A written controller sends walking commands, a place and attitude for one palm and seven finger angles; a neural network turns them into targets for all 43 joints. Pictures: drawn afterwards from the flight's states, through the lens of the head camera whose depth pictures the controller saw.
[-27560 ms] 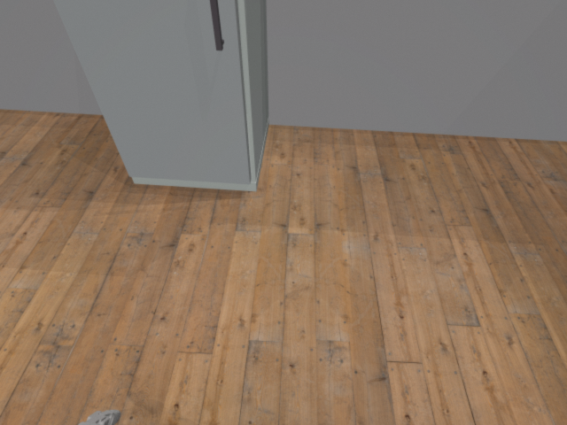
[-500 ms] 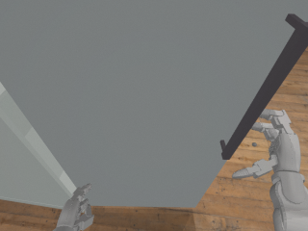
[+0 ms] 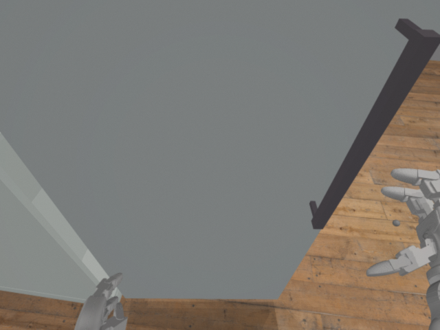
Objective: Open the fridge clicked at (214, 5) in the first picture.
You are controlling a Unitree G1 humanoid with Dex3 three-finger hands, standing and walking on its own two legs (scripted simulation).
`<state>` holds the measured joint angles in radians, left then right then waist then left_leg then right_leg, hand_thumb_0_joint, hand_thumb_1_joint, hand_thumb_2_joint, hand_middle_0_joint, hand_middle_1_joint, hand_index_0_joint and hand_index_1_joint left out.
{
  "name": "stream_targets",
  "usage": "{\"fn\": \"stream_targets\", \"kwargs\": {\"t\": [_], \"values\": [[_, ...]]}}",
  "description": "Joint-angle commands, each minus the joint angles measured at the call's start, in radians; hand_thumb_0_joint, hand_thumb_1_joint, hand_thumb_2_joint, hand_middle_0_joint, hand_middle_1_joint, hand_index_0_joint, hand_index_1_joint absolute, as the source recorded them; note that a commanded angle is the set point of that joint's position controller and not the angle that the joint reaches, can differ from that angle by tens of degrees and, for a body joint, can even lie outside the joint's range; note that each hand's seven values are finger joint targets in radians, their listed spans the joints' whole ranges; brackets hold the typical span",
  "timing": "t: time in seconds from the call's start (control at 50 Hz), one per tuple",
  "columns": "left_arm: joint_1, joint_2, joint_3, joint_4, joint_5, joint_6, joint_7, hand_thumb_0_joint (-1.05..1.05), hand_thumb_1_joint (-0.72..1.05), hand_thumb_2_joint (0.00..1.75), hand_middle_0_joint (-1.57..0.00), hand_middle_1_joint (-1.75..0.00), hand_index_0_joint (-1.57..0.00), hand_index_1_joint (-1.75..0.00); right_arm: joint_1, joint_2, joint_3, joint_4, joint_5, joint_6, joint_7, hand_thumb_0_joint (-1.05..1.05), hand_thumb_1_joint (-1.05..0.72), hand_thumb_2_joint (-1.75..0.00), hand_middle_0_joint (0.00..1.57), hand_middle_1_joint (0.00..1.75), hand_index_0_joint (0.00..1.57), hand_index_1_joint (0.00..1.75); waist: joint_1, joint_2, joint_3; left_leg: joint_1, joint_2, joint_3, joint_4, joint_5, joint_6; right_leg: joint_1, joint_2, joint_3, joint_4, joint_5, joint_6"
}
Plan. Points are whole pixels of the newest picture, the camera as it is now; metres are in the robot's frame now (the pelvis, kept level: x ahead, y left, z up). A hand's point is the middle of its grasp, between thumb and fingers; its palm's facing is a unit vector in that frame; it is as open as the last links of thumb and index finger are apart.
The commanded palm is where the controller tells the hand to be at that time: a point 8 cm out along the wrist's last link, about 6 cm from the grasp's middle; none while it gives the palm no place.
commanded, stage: slip the hand off the handle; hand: right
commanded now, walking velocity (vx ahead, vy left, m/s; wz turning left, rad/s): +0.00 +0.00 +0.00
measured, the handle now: (349, 152) +0.35 -0.18 +0.19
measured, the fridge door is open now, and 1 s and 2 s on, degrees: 82 82 82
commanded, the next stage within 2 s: draw the hand back to the body in 0.54 s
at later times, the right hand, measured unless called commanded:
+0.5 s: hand (421, 283) +0.18 -0.25 +0.13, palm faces +0.21 +0.95 -0.24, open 14.7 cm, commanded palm +0.13 -0.30 +0.14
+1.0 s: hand (439, 280) +0.17 -0.26 +0.15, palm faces +0.03 +0.99 -0.12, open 14.7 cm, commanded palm +0.13 -0.30 +0.15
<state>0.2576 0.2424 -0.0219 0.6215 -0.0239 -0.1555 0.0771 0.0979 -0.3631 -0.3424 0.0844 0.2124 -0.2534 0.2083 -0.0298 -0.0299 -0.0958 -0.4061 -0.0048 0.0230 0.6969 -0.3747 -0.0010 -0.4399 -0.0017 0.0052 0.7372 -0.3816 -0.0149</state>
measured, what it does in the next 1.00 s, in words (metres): stands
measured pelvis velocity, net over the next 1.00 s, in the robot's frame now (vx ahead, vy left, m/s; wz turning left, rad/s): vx -0.01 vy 0.00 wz -0.02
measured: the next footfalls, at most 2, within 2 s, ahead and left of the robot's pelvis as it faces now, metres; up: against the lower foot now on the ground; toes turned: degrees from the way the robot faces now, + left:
none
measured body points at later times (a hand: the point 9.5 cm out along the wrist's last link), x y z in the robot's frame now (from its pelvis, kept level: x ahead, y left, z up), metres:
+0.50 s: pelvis -0.02 +0.01 +0.00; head -0.03 +0.01 +0.45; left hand +0.17 +0.22 -0.07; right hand +0.16 -0.30 +0.14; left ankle -0.01 +0.12 -0.72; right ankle +0.00 -0.11 -0.72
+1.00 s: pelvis -0.01 +0.00 +0.01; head -0.05 +0.01 +0.45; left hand +0.19 +0.22 -0.03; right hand +0.17 -0.31 +0.16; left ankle -0.01 +0.12 -0.72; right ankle +0.00 -0.11 -0.72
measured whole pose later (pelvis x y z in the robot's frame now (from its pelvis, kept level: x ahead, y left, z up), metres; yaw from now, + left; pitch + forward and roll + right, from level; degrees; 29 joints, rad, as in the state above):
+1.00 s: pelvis -0.01 +0.00 +0.01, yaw -1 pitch -1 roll +2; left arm 0.25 0.26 -0.08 0.58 -0.07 -0.36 0.11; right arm 0.36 -0.42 -0.43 -0.18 0.42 0.03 0.45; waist -0.05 -0.05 -0.10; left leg -0.28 -0.01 0.04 0.64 -0.35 0.00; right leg -0.33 0.00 0.03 0.70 -0.36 -0.01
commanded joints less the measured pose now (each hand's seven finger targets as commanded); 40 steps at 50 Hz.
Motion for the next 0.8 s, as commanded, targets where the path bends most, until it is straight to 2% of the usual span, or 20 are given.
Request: {"fn": "stream_targets", "kwargs": {"t": [0.0, 0.06, 0.12, 0.14, 0.18, 0.22, 0.34, 0.4, 0.42, 0.44, 0.5, 0.52, 0.54, 0.64, 0.66, 0.68, 0.72, 0.74, 0.76, 0.78], "values": [[-0.102, 0.13, 0.05, -0.172, -0.007, -0.062, 0.009, 0.0, 0.9, 0.9, -0.2, -0.3, -0.2, -0.3, -0.064, -0.198, -0.098, -0.278, 0.03, -0.07, -0.005, 0.0, 0.55, -0.2, 0.25, 1.15, 0.25, 1.15, -0.023, -0.027, -0.148, 0.047, -0.014, 0.026, -0.067, 0.3, 0.021, 0.106, 0.001, 0.018, -0.099, 0.328, 0.006], [-0.107, 0.126, 0.051, -0.176, -0.006, -0.066, 0.01, 0.0, 0.9, 0.9, -0.2, -0.3, -0.2, -0.3, -0.014, -0.203, -0.121, -0.331, 0.03, -0.084, -0.023, 0.0, 0.55, -0.2, 0.25, 1.15, 0.25, 1.15, -0.028, -0.025, -0.15, 0.046, -0.015, 0.027, -0.067, 0.258, 0.021, 0.095, 0.002, 0.017, -0.102, 0.29, 0.006], [-0.116, 0.126, 0.045, -0.167, -0.005, -0.078, 0.016, 0.0, 0.9, 0.9, -0.2, -0.3, -0.2, -0.3, -0.038, -0.2, -0.103, -0.379, 0.022, -0.097, -0.037, 0.0, 0.55, -0.2, 0.25, 1.15, 0.25, 1.15, -0.012, -0.047, -0.103, 0.005, -0.017, 0.025, -0.079, 0.17, 0.022, 0.088, 0.001, 0.028, -0.108, 0.21, 0.003], [-0.116, 0.123, 0.044, -0.17, -0.006, -0.083, 0.014, 0.0, 0.9, 0.9, -0.2, -0.3, -0.2, -0.3, -0.014, -0.173, -0.075, -0.379, 0.02, -0.099, -0.036, 0.0, 0.55, -0.2, 0.25, 1.15, 0.25, 1.15, -0.012, -0.065, -0.105, -0.002, -0.016, 0.025, -0.077, 0.154, 0.024, 0.091, 0.002, 0.03, -0.11, 0.196, 0.004], [-0.117, 0.125, 0.041, -0.172, -0.008, -0.095, 0.017, 0.0, 0.9, 0.9, -0.2, -0.3, -0.2, -0.3, -0.007, -0.163, -0.053, -0.392, 0.025, -0.098, -0.031, 0.0, 0.55, -0.2, 0.25, 1.15, 0.25, 1.15, -0.005, -0.046, -0.092, -0.014, -0.014, 0.021, -0.088, 0.107, 0.02, 0.082, 0.003, 0.035, -0.113, 0.144, 0.001], [-0.114, 0.134, 0.039, -0.159, -0.008, -0.097, 0.023, 0.0, 0.9, 0.9, -0.2, -0.3, -0.2, -0.3, 0.026, -0.199, -0.095, -0.357, 0.029, -0.088, -0.028, 0.0, 0.55, -0.2, 0.25, 1.15, 0.25, 1.15, -0.007, -0.014, -0.053, -0.018, -0.013, 0.015, -0.104, 0.074, 0.019, 0.052, 0.004, 0.039, -0.113, 0.104, -0.003], [-0.125, 0.123, 0.032, -0.171, -0.014, -0.119, 0.028, 0.0, 0.9, 0.9, -0.2, -0.3, -0.2, -0.3, 0.059, -0.18, -0.078, -0.408, 0.046, -0.079, -0.003, 0.0, 0.55, -0.2, 0.25, 1.15, 0.25, 1.15, -0.011, -0.05, -0.07, -0.012, -0.008, 0.008, -0.11, 0.047, 0.018, 0.06, 0.01, 0.035, -0.108, 0.081, -0.006], [-0.121, 0.123, 0.033, -0.173, -0.011, -0.131, 0.026, 0.0, 0.9, 0.9, -0.2, -0.3, -0.2, -0.3, 0.131, -0.191, -0.109, -0.408, 0.059, -0.078, 0.004, 0.0, 0.55, -0.2, 0.25, 1.15, 0.25, 1.15, -0.022, -0.015, -0.064, 0.0, -0.008, 0.01, -0.108, 0.064, 0.016, 0.045, 0.01, 0.036, -0.101, 0.098, -0.005], [-0.125, 0.125, 0.037, -0.164, -0.011, -0.127, 0.026, 0.0, 0.9, 0.9, -0.2, -0.3, -0.2, -0.3, 0.175, -0.217, -0.151, -0.389, 0.059, -0.072, 0.002, 0.0, 0.55, -0.2, 0.25, 1.15, 0.25, 1.15, -0.034, -0.006, -0.062, 0.009, -0.01, 0.009, -0.108, 0.066, 0.018, 0.031, 0.009, 0.037, -0.096, 0.104, -0.005], [-0.128, 0.12, 0.034, -0.173, -0.014, -0.127, 0.023, 0.0, 0.9, 0.9, -0.2, -0.3, -0.2, -0.3, 0.176, -0.186, -0.12, -0.404, 0.062, -0.073, 0.01, 0.0, 0.55, -0.2, 0.25, 1.15, 0.25, 1.15, -0.025, -0.013, -0.048, 0.004, -0.007, 0.01, -0.107, 0.073, 0.017, 0.03, 0.012, 0.033, -0.096, 0.111, -0.005], [-0.132, 0.114, 0.036, -0.185, -0.015, -0.141, 0.02, 0.0, 0.9, 0.9, -0.2, -0.3, -0.2, -0.3, 0.223, -0.176, -0.112, -0.479, 0.075, -0.078, 0.023, 0.0, 0.55, -0.2, 0.25, 1.15, 0.25, 1.15, -0.029, -0.053, -0.063, 0.001, -0.007, 0.01, -0.105, 0.073, 0.017, 0.046, 0.013, 0.031, -0.091, 0.111, -0.005], [-0.134, 0.117, 0.038, -0.179, -0.012, -0.141, 0.021, 0.0, 0.9, 0.9, -0.2, -0.3, -0.2, -0.3, 0.243, -0.188, -0.131, -0.48, 0.073, -0.075, 0.016, 0.0, 0.55, -0.2, 0.25, 1.15, 0.25, 1.15, -0.033, -0.029, -0.059, 0.01, -0.008, 0.011, -0.104, 0.082, 0.018, 0.037, 0.014, 0.036, -0.086, 0.119, -0.007], [-0.127, 0.116, 0.036, -0.18, -0.013, -0.144, 0.021, 0.0, 0.9, 0.9, -0.2, -0.3, -0.2, -0.3, 0.237, -0.164, -0.102, -0.494, 0.073, -0.077, 0.02, 0.0, 0.55, -0.2, 0.25, 1.15, 0.25, 1.15, -0.02, -0.038, -0.048, -0.005, -0.008, 0.014, -0.099, 0.095, 0.016, 0.042, 0.014, 0.035, -0.081, 0.129, -0.008], [-0.115, 0.12, 0.041, -0.159, -0.014, -0.153, 0.029, 0.0, 0.9, 0.9, -0.2, -0.3, -0.2, -0.3, 0.203, -0.178, -0.113, -0.493, 0.074, -0.084, 0.016, 0.0, 0.55, -0.2, 0.25, 1.15, 0.25, 1.15, -0.009, -0.019, -0.025, -0.036, -0.007, 0.012, -0.099, 0.058, 0.014, 0.026, 0.012, 0.044, -0.072, 0.1, -0.007], [-0.123, 0.145, 0.027, -0.171, -0.044, -0.17, 0.043, 0.0, 0.9, 0.9, -0.2, -0.3, -0.2, -0.3, 0.219, -0.186, -0.093, -0.378, 0.137, 0.008, 0.096, 0.0, 0.55, -0.2, 0.25, 1.15, 0.25, 1.15, 0.003, -0.025, -0.079, 0.016, 0.001, -0.007, -0.133, 0.033, 0.017, 0.06, 0.003, 0.046, -0.102, 0.059, -0.01], [-0.135, 0.142, 0.021, -0.181, -0.054, -0.182, 0.057, 0.0, 0.9, 0.9, -0.2, -0.3, -0.2, -0.3, 0.137, -0.228, -0.108, -0.452, 0.151, 0.043, 0.136, 0.0, 0.55, -0.2, 0.25, 1.15, 0.25, 1.15, -0.001, -0.056, -0.074, 0.034, 0.005, -0.012, -0.15, 0.038, 0.013, 0.077, 0.004, 0.05, -0.109, 0.062, -0.016], [-0.148, 0.152, 0.01, -0.175, -0.051, -0.205, 0.08, 0.0, 0.9, 0.9, -0.2, -0.3, -0.2, -0.3, 0.086, -0.286, -0.154, -0.457, 0.175, 0.105, 0.185, 0.0, 0.55, -0.2, 0.25, 1.15, 0.25, 1.15, -0.007, -0.051, -0.076, 0.065, 0.005, -0.013, -0.163, 0.072, 0.016, 0.105, 0.004, 0.059, -0.117, 0.105, -0.023], [-0.149, 0.146, 0.003, -0.179, -0.054, -0.218, 0.083, 0.0, 0.9, 0.9, -0.2, -0.3, -0.2, -0.3, 0.086, -0.271, -0.142, -0.441, 0.187, 0.131, 0.212, 0.0, 0.55, -0.2, 0.25, 1.15, 0.25, 1.15, -0.006, -0.064, -0.054, 0.066, 0.005, -0.007, -0.167, 0.095, 0.016, 0.115, 0.004, 0.06, -0.124, 0.121, -0.023], [-0.147, 0.149, -0.001, -0.178, -0.054, -0.231, 0.084, 0.0, 0.9, 0.9, -0.2, -0.3, -0.2, -0.3, 0.064, -0.286, -0.162, -0.443, 0.205, 0.147, 0.237, 0.0, 0.55, -0.2, 0.25, 1.15, 0.25, 1.15, -0.007, -0.034, -0.053, 0.075, 0.0, 0.0, -0.167, 0.125, 0.015, 0.131, 0.002, 0.066, -0.131, 0.145, -0.024], [-0.15, 0.148, -0.006, -0.182, -0.052, -0.244, 0.081, 0.0, 0.9, 0.9, -0.2, -0.3, -0.2, -0.3, 0.067, -0.292, -0.172, -0.441, 0.218, 0.158, 0.262, 0.0, 0.55, -0.2, 0.25, 1.15, 0.25, 1.15, -0.013, -0.055, -0.053, 0.08, -0.003, 0.003, -0.166, 0.14, 0.018, 0.147, 0.002, 0.07, -0.139, 0.157, -0.022]]}}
